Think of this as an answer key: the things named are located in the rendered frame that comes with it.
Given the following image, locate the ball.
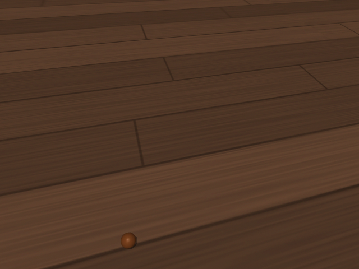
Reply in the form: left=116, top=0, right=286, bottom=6
left=121, top=233, right=136, bottom=249

